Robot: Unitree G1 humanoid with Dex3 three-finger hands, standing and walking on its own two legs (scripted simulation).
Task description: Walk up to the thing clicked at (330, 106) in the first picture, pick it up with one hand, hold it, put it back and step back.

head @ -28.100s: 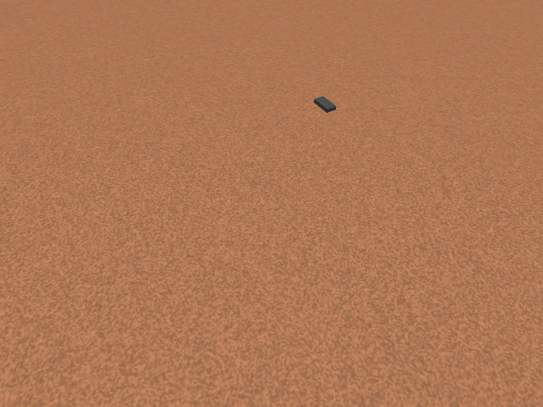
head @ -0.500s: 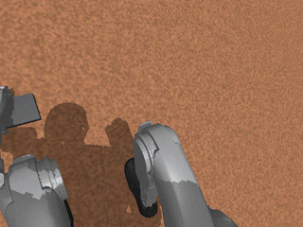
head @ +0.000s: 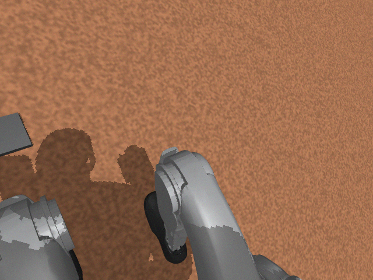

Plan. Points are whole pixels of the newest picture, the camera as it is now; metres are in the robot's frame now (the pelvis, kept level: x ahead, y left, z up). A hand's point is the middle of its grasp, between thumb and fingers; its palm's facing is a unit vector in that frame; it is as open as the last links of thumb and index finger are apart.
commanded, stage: open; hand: left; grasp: from above
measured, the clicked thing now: out of the picture +0.44 +0.25 -0.29
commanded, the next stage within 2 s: withdraw in 0.94 s
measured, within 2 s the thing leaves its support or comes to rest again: neither
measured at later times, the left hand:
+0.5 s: hand out of the picture +0.43 +0.27 -0.25, palm faces -0.45 -0.11 -0.89, open 13.1 cm
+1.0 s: hand out of the picture +0.43 +0.27 -0.25, palm faces -0.46 -0.11 -0.88, open 14.5 cm
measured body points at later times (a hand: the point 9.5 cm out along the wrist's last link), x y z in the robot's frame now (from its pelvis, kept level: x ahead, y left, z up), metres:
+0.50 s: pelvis +0.00 +0.00 +0.00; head +0.26 +0.13 +0.34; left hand +0.45 +0.27 -0.20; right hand +0.05 -0.25 -0.05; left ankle +0.06 +0.13 -0.26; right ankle +0.11 -0.12 -0.26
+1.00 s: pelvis +0.00 +0.00 +0.01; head +0.26 +0.12 +0.35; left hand +0.45 +0.27 -0.20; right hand +0.05 -0.25 -0.05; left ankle +0.06 +0.13 -0.26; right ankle +0.11 -0.12 -0.26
